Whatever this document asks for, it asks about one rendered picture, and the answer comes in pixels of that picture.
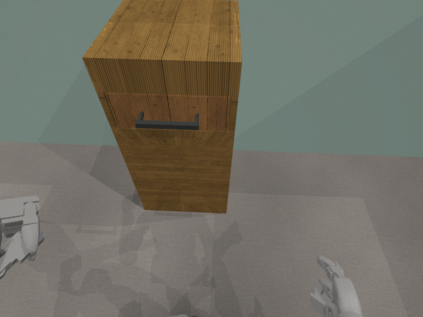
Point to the cabinet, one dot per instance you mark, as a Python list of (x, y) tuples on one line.
[(190, 47)]

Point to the drawer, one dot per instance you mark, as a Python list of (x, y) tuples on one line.
[(213, 110)]

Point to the left robot hand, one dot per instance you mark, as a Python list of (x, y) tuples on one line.
[(19, 220)]

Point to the handle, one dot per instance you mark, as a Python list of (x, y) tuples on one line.
[(166, 124)]

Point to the right robot hand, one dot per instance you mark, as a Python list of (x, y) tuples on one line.
[(341, 295)]

